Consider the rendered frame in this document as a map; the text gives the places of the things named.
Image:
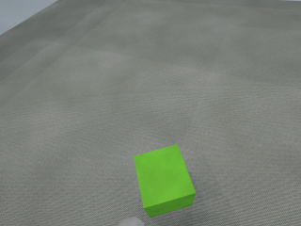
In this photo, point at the carton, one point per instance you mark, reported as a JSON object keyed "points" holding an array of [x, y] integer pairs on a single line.
{"points": [[164, 181]]}

